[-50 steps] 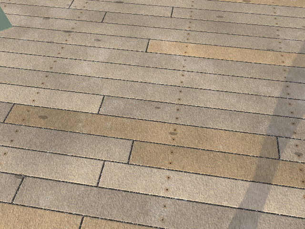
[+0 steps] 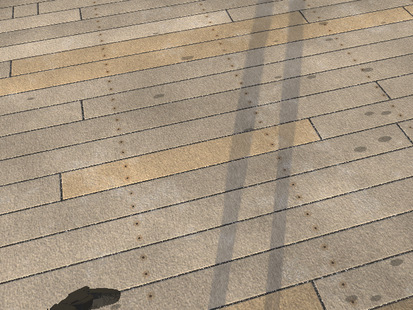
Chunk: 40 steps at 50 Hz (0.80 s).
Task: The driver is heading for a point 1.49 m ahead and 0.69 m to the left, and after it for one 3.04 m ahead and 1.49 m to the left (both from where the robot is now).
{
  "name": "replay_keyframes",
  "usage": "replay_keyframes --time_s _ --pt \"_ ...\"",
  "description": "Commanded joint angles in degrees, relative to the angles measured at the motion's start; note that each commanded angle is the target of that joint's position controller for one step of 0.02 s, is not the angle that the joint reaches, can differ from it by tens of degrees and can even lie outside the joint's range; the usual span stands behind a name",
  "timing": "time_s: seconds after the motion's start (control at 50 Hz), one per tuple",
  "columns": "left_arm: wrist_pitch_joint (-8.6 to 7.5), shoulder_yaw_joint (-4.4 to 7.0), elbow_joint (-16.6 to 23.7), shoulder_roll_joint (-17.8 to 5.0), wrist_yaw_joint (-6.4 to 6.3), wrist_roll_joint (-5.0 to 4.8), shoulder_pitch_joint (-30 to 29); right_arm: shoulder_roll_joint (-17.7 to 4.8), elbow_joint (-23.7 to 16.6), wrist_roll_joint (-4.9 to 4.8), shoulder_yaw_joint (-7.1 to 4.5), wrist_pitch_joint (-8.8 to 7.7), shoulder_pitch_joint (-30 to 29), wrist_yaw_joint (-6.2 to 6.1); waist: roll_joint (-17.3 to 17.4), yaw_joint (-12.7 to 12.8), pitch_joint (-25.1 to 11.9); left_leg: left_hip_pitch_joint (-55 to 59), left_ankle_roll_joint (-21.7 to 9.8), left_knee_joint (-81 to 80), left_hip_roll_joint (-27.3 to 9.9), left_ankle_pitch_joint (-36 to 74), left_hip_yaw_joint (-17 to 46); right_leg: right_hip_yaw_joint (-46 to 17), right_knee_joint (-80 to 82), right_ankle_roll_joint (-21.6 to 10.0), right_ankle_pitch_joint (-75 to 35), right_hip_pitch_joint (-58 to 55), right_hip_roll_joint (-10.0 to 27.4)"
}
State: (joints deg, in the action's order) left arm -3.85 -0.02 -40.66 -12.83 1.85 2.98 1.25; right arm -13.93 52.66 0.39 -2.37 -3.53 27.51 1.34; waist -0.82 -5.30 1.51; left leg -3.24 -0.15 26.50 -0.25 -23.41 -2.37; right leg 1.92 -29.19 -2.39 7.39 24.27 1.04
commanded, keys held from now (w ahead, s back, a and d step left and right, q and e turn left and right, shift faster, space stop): w+q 1.00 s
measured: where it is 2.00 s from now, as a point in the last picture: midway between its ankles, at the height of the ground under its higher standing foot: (71, 201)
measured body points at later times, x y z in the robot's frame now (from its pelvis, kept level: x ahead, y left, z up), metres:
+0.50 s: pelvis +0.24 +0.04 -0.01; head +0.28 +0.05 +0.44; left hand +0.15 +0.29 -0.15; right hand +0.51 -0.13 -0.10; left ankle +0.33 +0.13 -0.73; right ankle +0.09 -0.10 -0.72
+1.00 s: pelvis +0.50 +0.13 +0.00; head +0.53 +0.16 +0.45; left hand +0.57 +0.44 -0.08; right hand +0.63 -0.13 -0.12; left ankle +0.34 +0.13 -0.73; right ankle +0.70 +0.10 -0.71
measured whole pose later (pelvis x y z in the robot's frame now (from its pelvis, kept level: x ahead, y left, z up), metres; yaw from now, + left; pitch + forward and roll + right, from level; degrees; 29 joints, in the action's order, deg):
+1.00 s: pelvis +0.50 +0.13 +0.00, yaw +35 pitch +2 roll +1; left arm -2.0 0.7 -39.4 -14.5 1.5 1.8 1.7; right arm -16.6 47.3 0.8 -4.2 -2.1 26.2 -0.2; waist -1.5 -5.9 1.7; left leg 0.9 -6.0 19.5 8.1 -21.0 11.5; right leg -1.6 -34.1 1.6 5.0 32.5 1.6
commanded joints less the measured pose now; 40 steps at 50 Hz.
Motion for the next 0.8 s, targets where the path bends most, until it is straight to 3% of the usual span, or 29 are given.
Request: replay_keyframes --time_s 0.02,0.04,0.06,0.08,0.12,0.18,0.28,0.34,0.4,0.46,0.48,0.5,0.52,0.54,0.56,0.58,0.6,0.64,0.68,0.74,0.8 --pt "-0.21 5.79 -2.37 -19.05 -2.4 0.58 23.75 -2.22 -8.21 -1.47 -0.41 -0.63 0.22 -0.51 -17.32 11.05 -18.38 -32.03 -4.39 35.42 3.3 -8.07 0.43 -36.67 14.12 -9.18 15.27 -39.85 26.06" --pt "0.21 4.73 -1.65 -13.67 -2.31 -0.5 20.25 -7.58 -6.33 -0.1 -1.75 0.56 -2.1 -1.06 -7.19 10.53 -11.62 -35.14 -5.14 40.51 -0.29 -5.62 4.99 -33.89 14.57 -8.84 18.95 -33.48 23.54" --pt "-0.08 3.5 -1.36 -9.42 -2.15 -0.94 16.1 -6.86 -6.51 -0.13 -1.95 0.72 -4.36 -0.56 -4.89 8.56 -5.25 -35.34 -5.19 39.9 -2.24 -0.46 5.87 -25.68 15.69 -7.56 15.31 -27.51 20.23" --pt "-0.43 2.97 -1.56 -7.16 -1.97 -1.1 14.03 -5.69 -6.26 -0.23 -1.85 0.96 -4.97 -0.24 -4.55 7.12 -2.67 -33.71 -4.57 38.38 -3.56 2.71 5.43 -19.32 17.34 -6.35 8.63 -23.34 17.67" --pt "-1.22 2.59 -2.23 -5.7 -2.29 -1.53 13.29 -4.75 -5.77 1.03 -2.03 2.22 -4.48 0.5 -6.01 5.11 -0.93 -31.39 -3.12 37.43 -4.69 5.73 4.75 -11.33 19.1 -4.87 1.15 -19.13 14.72" --pt "-2.59 3.14 -3.8 -6.39 -2.33 -2.03 15.3 -3.66 -7.29 1.34 -2.09 3.33 -8.41 1.37 -4.46 4.43 -0.37 -34.25 -1.86 37.67 -5.08 10.13 4.2 -5.6 20.45 -5.92 -8.04 -19.48 14.65" --pt "-2.59 3.48 -6.04 -6.48 -2.41 -1.84 18.1 -2.73 -10.73 1.46 -1.49 3.6 -18.02 2.49 -3.61 5.61 2.07 -38.18 -0.78 27.96 -5.33 19.4 2.46 3.1 21.22 -6.03 -11.8 -20.81 13.33" --pt "-2.46 3.92 -6.97 -7.93 -2.53 -1.81 19.31 -2.25 -12.99 1.62 -0.72 3.41 -24.04 3.24 -3.76 6.91 3.59 -34.63 -2.02 17.92 -4.7 23.1 -0.63 6.86 21.15 -5.4 -12.93 -21.12 13.6" --pt "-1.75 4.4 -8.38 -9.45 -2.82 -1.75 21.62 -3.05 -14.7 1.94 -0.64 3.35 -27.24 3.49 -3.26 7.68 4.27 -32.46 -4.58 12.3 -3.21 19.18 -3.75 9.49 18.37 -4.46 -19.87 -25.84 14.82" --pt "-0.55 4.94 -9.1 -11.99 -3.18 -1.61 21.84 -4.52 -14.42 2.18 -1.35 3.38 -23.62 2.67 -4.74 5.44 0.58 -24.74 -8.21 9.96 2.1 10.22 -7.2 12.38 6.24 -3.33 -45.2 -30.27 15.0" --pt "0.12 5.19 -9.13 -12.96 -3.2 -1.57 21.65 -5.53 -13.05 2.16 -1.99 3.04 -18.26 2.16 -4.63 3.06 -2.76 -18.98 -9.73 8.57 4.55 7.66 -7.53 12.83 -2.77 -3.24 -49.58 -30.29 14.82" --pt "0.62 5.18 -8.65 -13.23 -3.12 -1.75 21.0 -7.03 -10.19 2.56 -2.99 2.41 -9.2 1.38 -2.36 -1.15 -7.98 -6.82 -11.54 3.84 6.16 9.8 -6.24 13.89 -16.16 -1.88 -43.28 -25.18 13.65" --pt "0.54 4.33 -6.76 -10.22 -2.94 -1.37 21.81 -12.59 -8.48 2.95 -4.74 2.23 -1.8 0.36 4.0 -3.26 -13.93 7.68 -14.34 2.03 -4.73 3.34 8.71 13.69 -33.4 -0.05 -19.48 -11.79 11.6" --pt "0.02 3.56 -1.96 -5.62 -1.83 -2.14 21.94 -19.37 -10.04 1.49 -6.24 2.72 -5.45 0.05 17.55 1.12 -18.39 21.88 -23.79 -7.17 -19.17 3.61 43.07 7.19 -53.22 3.74 24.18 13.07 -2.18" --pt "-0.55 4.08 -0.74 -9.93 -1.7 -1.38 14.1 -17.75 -10.59 0.38 -6.09 3.41 -4.35 -0.22 5.58 -2.32 -15.73 20.69 -22.66 -11.05 -18.85 8.03 42.31 -3.16 -54.93 3.26 20.41 19.98 0.14" --pt "-1.26 3.67 -0.13 -8.68 -1.49 -2.26 12.27 -15.12 -9.8 0.21 -5.32 3.37 -6.96 -0.79 3.29 -0.33 -8.58 13.93 -21.42 -10.41 -17.96 14.47 33.46 -3.6 -52.02 2.62 14.66 20.78 2.92" --pt "-1.67 3.45 -1.13 -8.15 -1.73 -2.28 13.74 -11.77 -9.34 0.12 -4.38 3.01 -8.94 -0.95 -0.4 2.75 -3.8 5.52 -18.78 -10.69 -15.03 22.96 27.62 -3.52 -45.63 2.46 11.59 16.87 5.0" --pt "0.09 3.4 -1.95 -7.8 -1.78 -0.46 15.93 -8.85 -9.87 -0.34 -3.36 2.04 -12.45 -1.09 0.06 6.32 -2.47 -3.03 -16.05 -11.74 -9.91 30.95 20.2 -4.04 -39.68 3.34 10.85 9.37 6.42" --pt "1.82 3.27 -1.75 -6.98 -1.34 0.02 16.68 -9.09 -9.66 -0.58 -3.24 0.94 -11.81 -0.79 1.09 7.37 -3.12 -5.83 -16.62 -12.81 -7.99 33.82 18.04 -3.22 -36.67 4.44 10.87 7.67 5.94" --pt "2.57 3.07 0.26 -6.26 -1.01 -0.17 11.08 -10.62 -9.01 -0.37 -3.64 0.49 -8.62 -0.69 1.97 5.91 -1.03 -6.87 -15.84 -14.86 -6.31 29.6 17.62 -2.27 -29.61 5.64 5.12 11.32 5.68" --pt "2.51 2.92 2.43 -6.36 -0.87 -0.36 3.97 -10.5 -8.45 -0.44 -3.67 0.57 -5.1 -0.74 3.33 3.21 0.59 -3.93 -14.34 -15.08 -5.7 27.11 18.99 -2.57 -21.12 6.16 -1.46 15.16 4.99"
Keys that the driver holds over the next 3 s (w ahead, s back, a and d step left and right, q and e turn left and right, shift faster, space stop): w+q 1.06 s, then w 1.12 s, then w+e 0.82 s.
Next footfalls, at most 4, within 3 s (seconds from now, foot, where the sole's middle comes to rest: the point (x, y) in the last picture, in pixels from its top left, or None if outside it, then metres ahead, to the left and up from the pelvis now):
0.50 left None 0.37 0.15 -0.77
1.04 right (158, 237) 0.73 0.14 -0.77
1.54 left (65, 237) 0.76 0.47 -0.77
2.06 right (60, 160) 1.11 0.53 -0.77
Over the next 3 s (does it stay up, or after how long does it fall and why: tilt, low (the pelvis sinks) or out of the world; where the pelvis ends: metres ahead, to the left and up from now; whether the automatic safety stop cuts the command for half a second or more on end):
stays up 1.29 0.79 0.01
